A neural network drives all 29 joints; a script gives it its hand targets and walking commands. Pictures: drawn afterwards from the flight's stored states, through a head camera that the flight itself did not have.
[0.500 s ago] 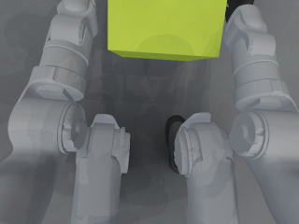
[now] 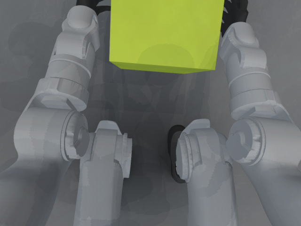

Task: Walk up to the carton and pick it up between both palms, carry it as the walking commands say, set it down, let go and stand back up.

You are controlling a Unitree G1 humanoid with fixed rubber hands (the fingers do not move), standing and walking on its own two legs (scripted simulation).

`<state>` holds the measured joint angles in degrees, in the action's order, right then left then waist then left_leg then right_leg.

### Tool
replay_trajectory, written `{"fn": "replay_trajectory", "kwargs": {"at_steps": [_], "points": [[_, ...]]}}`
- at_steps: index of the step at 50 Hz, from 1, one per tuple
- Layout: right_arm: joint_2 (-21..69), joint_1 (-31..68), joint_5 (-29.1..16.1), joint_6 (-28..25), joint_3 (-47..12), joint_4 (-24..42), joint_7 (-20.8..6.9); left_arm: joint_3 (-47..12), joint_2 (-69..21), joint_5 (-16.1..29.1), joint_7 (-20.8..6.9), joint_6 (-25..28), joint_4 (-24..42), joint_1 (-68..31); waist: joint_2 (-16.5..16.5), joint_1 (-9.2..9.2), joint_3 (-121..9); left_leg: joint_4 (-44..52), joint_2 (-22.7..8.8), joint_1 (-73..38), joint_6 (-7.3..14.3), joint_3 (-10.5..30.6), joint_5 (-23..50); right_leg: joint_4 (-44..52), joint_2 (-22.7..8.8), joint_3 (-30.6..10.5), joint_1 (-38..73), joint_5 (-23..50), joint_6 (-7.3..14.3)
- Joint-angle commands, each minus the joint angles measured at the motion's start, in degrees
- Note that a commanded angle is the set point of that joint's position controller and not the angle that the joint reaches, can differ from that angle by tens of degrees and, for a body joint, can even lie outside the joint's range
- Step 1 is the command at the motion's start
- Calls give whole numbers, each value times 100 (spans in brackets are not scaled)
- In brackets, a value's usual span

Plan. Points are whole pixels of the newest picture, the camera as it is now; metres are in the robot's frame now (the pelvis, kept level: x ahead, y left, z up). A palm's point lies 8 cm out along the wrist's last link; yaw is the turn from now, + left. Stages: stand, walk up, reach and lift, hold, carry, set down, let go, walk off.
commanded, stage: set down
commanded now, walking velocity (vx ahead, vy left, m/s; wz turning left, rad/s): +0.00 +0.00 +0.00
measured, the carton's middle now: (160, 25) +0.54 -0.04 -0.24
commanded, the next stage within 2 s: none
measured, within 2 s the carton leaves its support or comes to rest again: neither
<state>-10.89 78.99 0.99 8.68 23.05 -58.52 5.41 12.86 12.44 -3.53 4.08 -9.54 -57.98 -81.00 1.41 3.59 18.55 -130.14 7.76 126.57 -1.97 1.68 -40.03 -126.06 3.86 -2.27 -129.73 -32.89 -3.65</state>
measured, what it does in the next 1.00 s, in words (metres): stands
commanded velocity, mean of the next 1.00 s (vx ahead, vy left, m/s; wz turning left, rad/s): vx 0.00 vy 0.00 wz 0.00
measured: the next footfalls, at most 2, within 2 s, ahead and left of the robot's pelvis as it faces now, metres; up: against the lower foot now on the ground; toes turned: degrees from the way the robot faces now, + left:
none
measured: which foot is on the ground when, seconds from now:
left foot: down 0.00-1.00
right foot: down 0.00-1.00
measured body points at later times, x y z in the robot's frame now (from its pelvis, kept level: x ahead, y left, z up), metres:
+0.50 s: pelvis -0.02 +0.00 +0.01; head +0.37 +0.00 +0.23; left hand +0.56 +0.14 -0.18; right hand +0.52 -0.21 -0.19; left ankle +0.08 +0.11 -0.33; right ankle +0.11 -0.13 -0.33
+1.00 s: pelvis -0.02 -0.01 +0.04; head +0.35 -0.02 +0.27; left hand +0.57 +0.15 -0.11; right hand +0.53 -0.22 -0.13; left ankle +0.08 +0.11 -0.33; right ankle +0.11 -0.13 -0.33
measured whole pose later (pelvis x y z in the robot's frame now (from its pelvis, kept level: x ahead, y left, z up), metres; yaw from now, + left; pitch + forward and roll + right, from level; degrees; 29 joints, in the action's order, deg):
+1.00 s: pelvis -0.02 -0.01 +0.04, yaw +1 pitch +30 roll +0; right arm -18.7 78.1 -10.4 9.6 11.6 -46.3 10.1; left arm 3.1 24.9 10.7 5.7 -10.7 -53.2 -85.5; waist -1.5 3.6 30.0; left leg -122.8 5.3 115.8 -1.7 1.4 -37.2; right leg -119.6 3.0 -1.5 -119.0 -30.8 -1.9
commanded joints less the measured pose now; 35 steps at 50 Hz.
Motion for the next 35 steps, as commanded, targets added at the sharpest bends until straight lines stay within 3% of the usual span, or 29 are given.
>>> {"fn": "replay_trajectory", "kwargs": {"at_steps": [1, 2, 4, 5, 6, 7, 8, 9, 11, 12, 13, 14, 15, 16, 17, 18, 19, 20, 22, 23, 24, 25, 26, 27, 29, 30, 31, 33, 35], "points": [[4416, 2361, -152, -106, -1384, 209, -1236, -1526, -4036, 205, -1114, 265, 575, -2889, -910, -47, -5573, 1410, 19, -2179, 158, -328, 2226, 565, 324, 562, 2983, 2271, 185], [4140, 2599, -206, -140, -1462, 436, -1204, -1454, -3774, 244, -1022, 299, 556, -2878, -850, -191, -5821, 1272, 11, -2191, 96, -418, 2181, 507, 311, 499, 2833, 2093, 163], [3899, 2376, -143, -150, -1241, 278, -1182, -1358, -3673, 204, -977, 291, 606, -2775, -528, 123, -5808, 1417, 33, -2287, 174, -219, 2300, 485, 317, 721, 2741, 2215, 146], [3642, 2081, -102, -183, -1241, 247, -1117, -1366, -3380, 198, -943, 303, 599, -2915, -900, 32, -5818, 1358, -35, -2345, 69, -313, 2182, 581, 279, 533, 2933, 2050, 200], [3465, 2280, -93, -270, -1191, 452, -1059, -1437, -3187, 260, -880, 329, 444, -2659, -664, 70, -6025, 1416, -49, -2597, 85, -173, 2506, 434, 219, 652, 2984, 2359, 126], [3220, 2373, -120, -305, -1188, 359, -952, -1180, -2803, 87, -740, 373, 433, -2541, -410, -157, -6067, 1373, -30, -2398, 71, -258, 2467, 500, 254, 588, 3377, 2512, 80], [2787, 2204, -194, -382, -1006, 411, -879, -1368, -2794, 290, -711, 386, 451, -2568, -664, 109, -6129, 1488, -68, -2782, 21, -185, 2543, 418, 222, 755, 3077, 2347, 76], [2775, 2069, -183, -376, -974, 305, -868, -1125, -2356, 175, -591, 446, 373, -2500, -654, -46, -5938, 1434, -84, -2775, 70, -240, 2535, 610, 233, 635, 2856, 2241, 100], [1423, 2159, -98, -523, -661, 362, -537, -1000, -1424, 225, -381, 525, 456, -2517, -587, 17, -6211, 1381, -142, -2896, -4, -183, 2603, 537, 169, 619, 3140, 2408, 90], [1158, 1850, -238, -553, -647, 167, -388, -845, -898, -6, -218, 579, 495, -2197, -720, -319, -6233, 1469, -88, -2912, -18, -264, 2521, 647, 214, 560, 3271, 2335, 91], [321, 1573, -243, -589, -351, 276, -208, -590, 62, -1, -43, 621, 731, -2236, -813, -42, -6358, 1461, -204, -2802, -80, -317, 2392, 737, 149, 485, 3488, 2447, 85], [-178, 1543, -351, -666, -543, 317, -43, -694, 449, 141, 61, 608, 341, -1854, -557, -149, -6474, 1445, -235, -2991, -51, -286, 2386, 747, 87, 514, 3725, 2471, 11], [-853, 1240, -219, -740, -230, 281, 166, -546, 950, 249, 190, 649, 241, -1681, -580, 77, -6443, 1414, -248, -2690, -83, -306, 2406, 744, 117, 534, 3798, 2571, 25], [-914, 1626, -424, -739, -543, 602, 252, -639, 1102, 370, 239, 626, 456, -1997, -668, -128, -6888, 1486, -333, -3116, -109, -248, 2517, 726, -14, 514, 3950, 2649, 8], [-887, 1401, -412, -737, -625, 283, 277, -670, 1240, 580, 238, 670, 375, -1812, -302, 38, -6664, 1402, -226, -2628, -38, -275, 2386, 758, 15, 541, 4082, 2549, 0], [-881, 1416, -630, -738, -597, 314, 290, -772, 1416, 554, 285, 668, 245, -1926, -486, -52, -6843, 1482, -366, -2929, -29, -310, 2367, 760, 13, 614, 3851, 2392, -8], [-1082, 1605, -721, -766, -728, 319, 304, -942, 1283, 891, 284, 692, 708, -2487, -703, 175, -6946, 1490, -414, -3159, -75, -240, 2398, 787, -82, 587, 3941, 2455, 61], [-937, 1573, -812, -659, -886, 35, 276, -980, 1346, 924, 263, 636, 202, -2455, -685, 56, -6708, 1521, -422, -3133, -31, -189, 2241, 841, -55, 508, 3728, 2277, 80], [-1247, 1716, -1072, -786, -994, 425, 270, -1250, 1219, 1286, 227, 651, 561, -2369, -672, 273, -7456, 1321, -450, -3289, -24, -126, 2584, 737, -54, 521, 3910, 2539, 166], [-1436, 1398, -1014, -780, -720, 448, 337, -1160, 1441, 1177, 256, 653, 1005, -2452, -997, 382, -7822, 1429, -447, -3584, -62, -162, 2687, 698, -96, 615, 3964, 2711, 133], [-1309, 1836, -1069, -789, -868, 564, 342, -1324, 1293, 1347, 226, 598, 752, -2611, -901, 467, -7897, 1387, -529, -3808, -43, -78, 2811, 824, -123, 614, 4033, 2726, 196], [-1419, 1736, -1286, -716, -993, 276, 289, -1341, 1449, 1438, 210, 505, 38, -2376, -811, 355, -7545, 1400, -543, -3727, -9, -155, 2468, 821, -248, 628, 4045, 2506, 68], [-1262, 2021, -1357, -705, -1153, 762, 238, -1433, 1477, 1536, 182, 571, 514, -2687, -815, 347, -7509, 1323, -517, -3870, 23, -191, 2470, 873, -212, 620, 3856, 2330, 98], [-1470, 1792, -1266, -716, -1094, 438, 206, -1603, 1189, 1700, 130, 567, 657, -2700, -987, 533, -7678, 1287, -578, -4111, -93, -91, 2826, 769, -262, 569, 3695, 2522, 161], [-1422, 1741, -1237, -669, -983, 703, 238, -1176, 1847, 1549, 184, 605, 644, -2746, -458, 417, -7352, 1318, -563, -3315, 117, -104, 2420, 787, -211, 552, 3680, 2350, 123], [-1345, 2002, -1350, -636, -1198, 577, 203, -1293, 1619, 1484, 117, 526, 11, -2562, -629, 259, -7301, 1273, -579, -3428, 81, -172, 2227, 850, -259, 506, 3925, 2375, 86], [-1376, 2022, -1469, -665, -1321, 988, 196, -1345, 1585, 1601, 106, 556, 495, -2551, -467, 210, -7782, 1363, -568, -3595, 108, -96, 2528, 762, -237, 513, 4127, 2569, 68], [-1487, 1523, -1318, -612, -1129, 132, 183, -1449, 1472, 1539, 83, 526, 26, -2461, -1075, 366, -7242, 1256, -580, -3428, -6, -185, 2192, 862, -230, 456, 3691, 2278, 203], [-1589, 1684, -1244, -659, -1086, 504, 247, -1063, 1937, 1394, 135, 561, 269, -2612, -339, 308, -7748, 1258, -565, -3300, 58, -98, 2353, 791, -224, 546, 4322, 2589, 40]]}}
